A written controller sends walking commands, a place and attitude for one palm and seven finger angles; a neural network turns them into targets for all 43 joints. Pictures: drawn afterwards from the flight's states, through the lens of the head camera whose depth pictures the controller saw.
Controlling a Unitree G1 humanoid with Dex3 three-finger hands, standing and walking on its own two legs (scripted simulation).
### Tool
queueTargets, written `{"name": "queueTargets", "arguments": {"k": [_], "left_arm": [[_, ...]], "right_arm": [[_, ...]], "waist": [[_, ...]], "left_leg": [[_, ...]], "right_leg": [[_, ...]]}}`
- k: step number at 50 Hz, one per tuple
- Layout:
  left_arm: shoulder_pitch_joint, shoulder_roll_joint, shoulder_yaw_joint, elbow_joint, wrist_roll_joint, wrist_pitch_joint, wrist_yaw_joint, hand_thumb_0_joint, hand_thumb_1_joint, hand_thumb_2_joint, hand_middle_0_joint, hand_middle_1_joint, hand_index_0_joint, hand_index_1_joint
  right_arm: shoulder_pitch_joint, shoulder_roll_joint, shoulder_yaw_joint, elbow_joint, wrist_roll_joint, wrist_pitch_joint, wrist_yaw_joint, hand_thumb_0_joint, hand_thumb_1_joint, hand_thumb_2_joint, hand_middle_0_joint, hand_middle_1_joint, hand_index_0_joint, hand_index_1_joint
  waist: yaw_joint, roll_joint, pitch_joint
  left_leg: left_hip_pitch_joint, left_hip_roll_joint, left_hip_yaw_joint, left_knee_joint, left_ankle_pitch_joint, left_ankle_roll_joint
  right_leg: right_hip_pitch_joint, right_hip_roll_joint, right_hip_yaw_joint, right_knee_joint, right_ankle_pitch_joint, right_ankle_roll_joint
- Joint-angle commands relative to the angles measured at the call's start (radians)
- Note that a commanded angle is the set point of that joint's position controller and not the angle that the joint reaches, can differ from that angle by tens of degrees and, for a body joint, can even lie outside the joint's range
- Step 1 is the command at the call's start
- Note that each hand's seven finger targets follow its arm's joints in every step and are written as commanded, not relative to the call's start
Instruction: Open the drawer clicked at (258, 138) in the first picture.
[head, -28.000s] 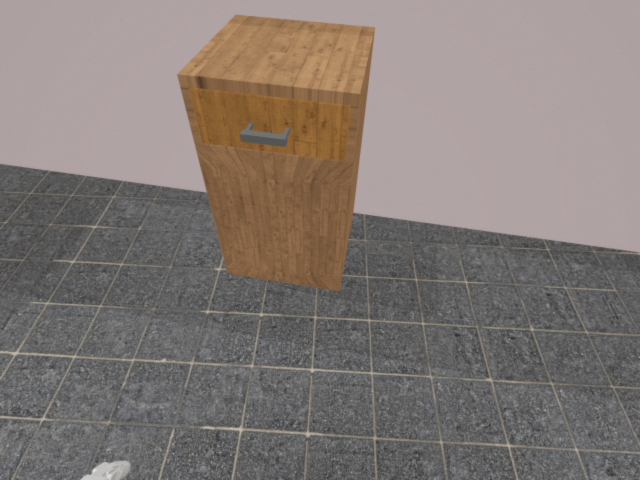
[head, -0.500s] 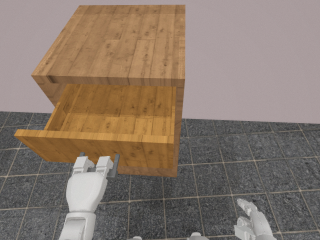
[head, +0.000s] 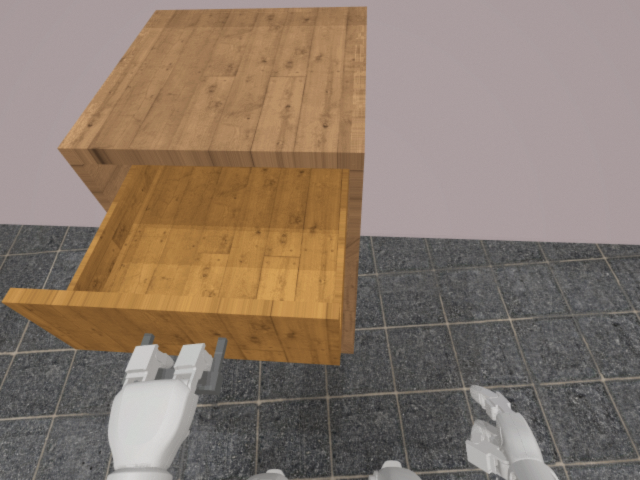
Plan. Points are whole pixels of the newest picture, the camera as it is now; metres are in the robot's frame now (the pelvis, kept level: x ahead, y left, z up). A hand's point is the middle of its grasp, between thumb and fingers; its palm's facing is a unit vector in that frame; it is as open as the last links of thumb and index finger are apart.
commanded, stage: pull the drawer open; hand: left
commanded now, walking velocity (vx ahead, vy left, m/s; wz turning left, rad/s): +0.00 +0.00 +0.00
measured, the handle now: (178, 362) +0.26 +0.21 -0.02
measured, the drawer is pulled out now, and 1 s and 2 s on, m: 0.24 0.30 0.30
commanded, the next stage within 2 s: open the thumb to release the handle in 0.70 s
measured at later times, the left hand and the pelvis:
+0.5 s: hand (161, 477) +0.14 +0.19 -0.03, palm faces -0.07 -0.11 -0.99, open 6.4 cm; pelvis -0.01 -0.01 -0.02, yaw +1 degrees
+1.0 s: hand (155, 476) +0.14 +0.20 -0.03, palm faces -0.03 -0.11 -0.99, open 6.5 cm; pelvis -0.02 -0.01 -0.03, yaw +2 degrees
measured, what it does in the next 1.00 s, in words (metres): stands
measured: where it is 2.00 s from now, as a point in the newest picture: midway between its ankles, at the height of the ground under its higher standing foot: outside the picture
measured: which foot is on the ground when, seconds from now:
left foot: down 0.00-1.00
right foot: down 0.00-1.00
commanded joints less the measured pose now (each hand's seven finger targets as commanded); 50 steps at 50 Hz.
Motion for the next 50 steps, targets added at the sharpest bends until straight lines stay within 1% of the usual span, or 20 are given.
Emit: {"name": "queueTargets", "arguments": {"k": [1, 3, 5, 8, 11, 12, 14, 19, 23, 26, 30, 32, 39, 40, 41, 42, 43, 46, 49, 50], "left_arm": [[0.197, 0.125, 0.121, -0.178, -0.02, -0.009, 0.053, 0.0, 0.9, 0.9, -0.4, -1.35, -0.4, -1.35], [0.257, 0.1, 0.101, -0.192, -0.023, -0.021, 0.049, 0.0, 0.9, 0.9, -0.4, -1.35, -0.4, -1.35], [0.293, 0.129, 0.134, -0.216, -0.03, -0.034, 0.046, 0.0, 0.9, 0.9, -0.4, -1.35, -0.4, -1.35], [0.297, 0.108, 0.106, -0.238, -0.022, -0.046, 0.043, 0.0, 0.9, 0.9, -0.4, -1.35, -0.4, -1.35], [0.325, 0.134, 0.138, -0.252, -0.023, -0.063, 0.045, 0.0, 0.9, 0.9, -0.4, -1.35, -0.4, -1.35], [0.35, 0.133, 0.139, -0.261, -0.022, -0.069, 0.044, 0.0, 0.9, 0.9, -0.4, -1.35, -0.4, -1.35], [0.334, 0.137, 0.139, -0.275, -0.026, -0.076, 0.039, 0.0, 0.9, 0.9, -0.4, -1.35, -0.4, -1.35], [0.428, 0.139, 0.144, -0.318, -0.031, -0.101, 0.032, 0.0, 0.9, 0.9, -0.4, -1.35, -0.4, -1.35], [0.442, 0.141, 0.154, -0.322, -0.039, -0.114, 0.026, 0.0, 0.9, 0.9, -0.4, -1.35, -0.4, -1.35], [0.484, 0.167, 0.194, -0.326, -0.046, -0.13, 0.026, 0.0, 0.9, 0.9, -0.4, -1.35, -0.4, -1.35], [0.495, 0.173, 0.2, -0.35, -0.05, -0.139, 0.02, 0.0, 0.9, 0.9, -0.4, -1.35, -0.4, -1.35], [0.561, 0.166, 0.204, -0.337, -0.054, -0.145, 0.02, 0.0, 0.9, 0.9, -0.4, -1.35, -0.4, -1.35], [0.625, 0.18, 0.241, -0.355, -0.077, -0.161, 0.015, 0.0, 0.9, 0.9, -0.4, -1.35, -0.4, -1.35], [0.233, 0.181, 0.176, -0.365, -0.031, -0.144, 0.029, 0.0, 0.9, 0.9, -0.4, -1.35, -0.4, -1.35], [0.237, 0.191, 0.231, -0.369, -0.024, -0.158, 0.047, 0.0, 0.83, 0.87, -0.395, -1.342, -0.395, -1.342], [0.324, 0.167, 0.215, -0.29, -0.022, -0.159, 0.048, 0.0, 0.76, 0.84, -0.39, -1.335, -0.39, -1.335], [0.342, 0.179, 0.225, -0.296, -0.023, -0.161, 0.051, 0.0, 0.69, 0.81, -0.385, -1.327, -0.385, -1.327], [0.322, 0.167, 0.199, -0.358, -0.044, -0.132, 0.05, 0.0, 0.48, 0.72, -0.37, -1.305, -0.37, -1.305], [0.305, 0.152, 0.158, -0.365, -0.058, -0.1, 0.038, 0.0, 0.27, 0.63, -0.355, -1.283, -0.355, -1.283], [0.302, 0.168, 0.176, -0.35, -0.058, -0.092, 0.036, 0.0, 0.2, 0.6, -0.35, -1.275, -0.35, -1.275]], "right_arm": [[-0.092, -0.092, -0.026, -0.161, -0.003, -0.048, -0.008, 0.0, -0.9, -0.9, 0.2, 0.3, 0.2, 0.3], [-0.088, -0.088, -0.025, -0.167, -0.006, -0.054, -0.003, 0.0, -0.9, -0.9, 0.2, 0.3, 0.2, 0.3], [-0.081, -0.09, -0.023, -0.174, -0.005, -0.054, -0.001, 0.0, -0.9, -0.9, 0.2, 0.3, 0.2, 0.3], [-0.083, -0.09, -0.024, -0.18, -0.012, -0.058, 0.003, 0.0, -0.9, -0.9, 0.2, 0.3, 0.2, 0.3], [-0.078, -0.089, -0.022, -0.184, -0.017, -0.062, 0.003, 0.0, -0.9, -0.9, 0.2, 0.3, 0.2, 0.3], [-0.077, -0.086, -0.022, -0.192, -0.017, -0.062, 0.003, 0.0, -0.9, -0.9, 0.2, 0.3, 0.2, 0.3], [-0.076, -0.09, -0.023, -0.193, -0.02, -0.063, 0.005, 0.0, -0.9, -0.9, 0.2, 0.3, 0.2, 0.3], [-0.073, -0.081, -0.021, -0.213, -0.022, -0.069, 0.01, 0.0, -0.9, -0.9, 0.2, 0.3, 0.2, 0.3], [-0.077, -0.08, -0.019, -0.216, -0.027, -0.071, 0.006, 0.0, -0.9, -0.9, 0.2, 0.3, 0.2, 0.3], [-0.078, -0.072, -0.018, -0.218, -0.026, -0.072, 0.002, 0.0, -0.9, -0.9, 0.2, 0.3, 0.2, 0.3], [-0.084, -0.07, -0.019, -0.226, -0.027, -0.069, 0.002, 0.0, -0.9, -0.9, 0.2, 0.3, 0.2, 0.3], [-0.083, -0.065, -0.019, -0.228, -0.026, -0.069, 0.004, 0.0, -0.9, -0.9, 0.2, 0.3, 0.2, 0.3], [-0.1, -0.057, -0.019, -0.224, -0.024, -0.062, 0.002, 0.0, -0.9, -0.9, 0.2, 0.3, 0.2, 0.3], [-0.079, -0.101, -0.02, -0.197, -0.042, -0.05, -0.002, 0.0, -0.9, -0.9, 0.2, 0.3, 0.2, 0.3], [-0.067, -0.084, -0.033, -0.201, -0.046, -0.053, -0.011, 0.0, -0.9, -0.9, 0.2, 0.3, 0.2, 0.3], [-0.063, -0.076, -0.03, -0.196, -0.043, -0.064, -0.014, 0.0, -0.9, -0.9, 0.2, 0.3, 0.2, 0.3], [-0.063, -0.083, -0.029, -0.201, -0.043, -0.065, -0.011, 0.0, -0.9, -0.9, 0.2, 0.3, 0.2, 0.3], [-0.049, -0.092, -0.036, -0.217, -0.041, -0.06, -0.01, 0.0, -0.9, -0.9, 0.2, 0.3, 0.2, 0.3], [-0.045, -0.097, -0.037, -0.223, -0.034, -0.055, -0.013, 0.0, -0.9, -0.9, 0.2, 0.3, 0.2, 0.3], [-0.058, -0.094, -0.032, -0.226, -0.027, -0.053, -0.018, 0.0, -0.9, -0.9, 0.2, 0.3, 0.2, 0.3]], "waist": [[0.058, -0.073, -0.221], [0.058, -0.065, -0.218], [0.066, -0.073, -0.227], [0.057, -0.062, -0.202], [0.06, -0.085, -0.211], [0.068, -0.063, -0.214], [0.058, -0.087, -0.199], [0.074, -0.056, -0.215], [0.066, -0.091, -0.187], [0.079, -0.094, -0.199], [0.076, -0.082, -0.19], [0.092, -0.066, -0.189], [0.101, -0.091, -0.209], [-0.011, -0.116, -0.165], [0.036, -0.078, -0.213], [0.039, -0.072, -0.176], [0.05, -0.064, -0.207], [0.044, -0.038, -0.279], [0.03, -0.069, -0.271], [0.032, -0.09, -0.256]], "left_leg": [[0.066, -0.066, -0.066, -0.073, 0.358, 0.007], [0.065, -0.066, -0.068, -0.062, 0.378, 0.007], [0.056, -0.066, -0.071, -0.059, 0.386, 0.005], [0.053, -0.066, -0.072, -0.042, 0.353, 0.007], [0.044, -0.067, -0.075, -0.029, 0.349, 0.007], [0.036, -0.067, -0.073, -0.027, 0.345, 0.007], [0.021, -0.069, -0.077, -0.018, 0.306, 0.008], [0.025, -0.071, -0.077, 0.002, 0.322, 0.006], [-0.014, -0.076, -0.077, 0.02, 0.272, 0.011], [-0.026, -0.078, -0.076, 0.023, 0.263, 0.011], [-0.039, -0.076, -0.076, 0.033, 0.244, 0.013], [-0.041, -0.079, -0.071, 0.031, 0.244, 0.01], [-0.073, -0.079, -0.067, 0.041, 0.267, 0.011], [-0.099, -0.072, -0.085, 0.081, 0.21, 0.018], [-0.092, -0.07, -0.08, 0.074, 0.202, 0.017], [-0.086, -0.072, -0.077, 0.077, 0.198, 0.014], [-0.074, -0.073, -0.079, 0.079, 0.208, 0.012], [-0.02, -0.074, -0.075, 0.07, 0.247, 0.012], [-0.012, -0.068, -0.078, 0.06, 0.252, 0.016], [-0.031, -0.066, -0.079, 0.052, 0.239, 0.018]], "right_leg": [[0.237, 0.012, 0.071, -0.115, 0.478, -0.01], [0.229, 0.011, 0.071, -0.106, 0.504, -0.01], [0.236, 0.012, 0.071, -0.096, 0.51, -0.012], [0.181, 0.013, 0.074, -0.094, 0.445, -0.012], [0.173, 0.012, 0.086, -0.086, 0.448, -0.012], [0.173, 0.012, 0.075, -0.079, 0.436, -0.012], [0.146, 0.009, 0.086, -0.084, 0.392, -0.012], [0.12, 0.012, 0.084, -0.063, 0.377, -0.017], [0.105, 0.007, 0.102, -0.071, 0.356, -0.014], [0.116, 0.006, 0.111, -0.066, 0.352, -0.017], [0.097, 0.004, 0.108, -0.07, 0.319, -0.018], [0.101, 0.006, 0.106, -0.065, 0.309, -0.02], [0.157, -0.003, 0.125, -0.058, 0.416, -0.015], [0.014, -0.009, 0.132, -0.047, 0.355, -0.009], [0.042, -0.01, 0.106, -0.034, 0.306, -0.006], [0.019, -0.005, 0.093, -0.036, 0.286, -0.012], [0.012, -0.001, 0.099, -0.028, 0.276, -0.015], [0.038, -0.005, 0.086, -0.028, 0.308, -0.013], [0.051, -0.007, 0.053, -0.04, 0.305, -0.004], [0.065, -0.006, 0.052, -0.048, 0.303, -0.003]]}}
